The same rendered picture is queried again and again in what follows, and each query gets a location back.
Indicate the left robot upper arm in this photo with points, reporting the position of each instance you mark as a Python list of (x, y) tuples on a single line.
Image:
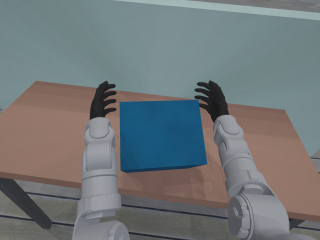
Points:
[(110, 230)]

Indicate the left robot forearm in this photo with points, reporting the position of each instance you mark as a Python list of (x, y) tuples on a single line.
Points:
[(99, 172)]

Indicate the right robot upper arm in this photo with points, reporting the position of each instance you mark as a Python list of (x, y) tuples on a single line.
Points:
[(259, 217)]

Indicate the right robot forearm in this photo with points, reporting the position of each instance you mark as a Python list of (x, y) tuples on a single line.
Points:
[(241, 173)]

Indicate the right robot hand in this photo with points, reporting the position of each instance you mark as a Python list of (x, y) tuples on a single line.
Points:
[(217, 105)]

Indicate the left robot hand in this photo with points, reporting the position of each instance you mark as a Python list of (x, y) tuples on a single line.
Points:
[(98, 104)]

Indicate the carton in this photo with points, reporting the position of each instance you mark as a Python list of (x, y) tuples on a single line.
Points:
[(161, 135)]

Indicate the table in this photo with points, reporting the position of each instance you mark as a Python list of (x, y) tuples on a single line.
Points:
[(42, 141)]

